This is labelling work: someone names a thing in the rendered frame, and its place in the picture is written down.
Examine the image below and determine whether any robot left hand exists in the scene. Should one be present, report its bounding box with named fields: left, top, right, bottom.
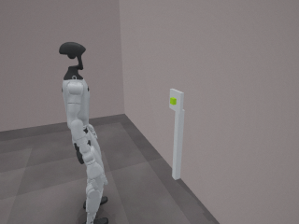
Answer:
left=87, top=124, right=98, bottom=140

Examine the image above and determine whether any robot right upper arm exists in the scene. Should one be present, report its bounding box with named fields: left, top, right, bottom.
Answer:
left=66, top=80, right=84, bottom=130

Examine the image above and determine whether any robot right forearm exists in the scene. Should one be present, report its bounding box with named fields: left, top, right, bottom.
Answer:
left=70, top=119, right=96, bottom=165

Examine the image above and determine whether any robot right hand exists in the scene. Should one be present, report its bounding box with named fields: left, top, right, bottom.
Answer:
left=86, top=161, right=108, bottom=190

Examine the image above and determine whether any left robot foot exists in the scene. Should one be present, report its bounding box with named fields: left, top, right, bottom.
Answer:
left=83, top=196, right=108, bottom=209

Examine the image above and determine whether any button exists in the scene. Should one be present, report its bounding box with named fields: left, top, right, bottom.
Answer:
left=170, top=97, right=177, bottom=105

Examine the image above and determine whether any robot left thigh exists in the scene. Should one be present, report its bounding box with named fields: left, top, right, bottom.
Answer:
left=89, top=130, right=102, bottom=159

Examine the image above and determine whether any panel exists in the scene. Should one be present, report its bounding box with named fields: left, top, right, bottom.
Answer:
left=169, top=89, right=185, bottom=180

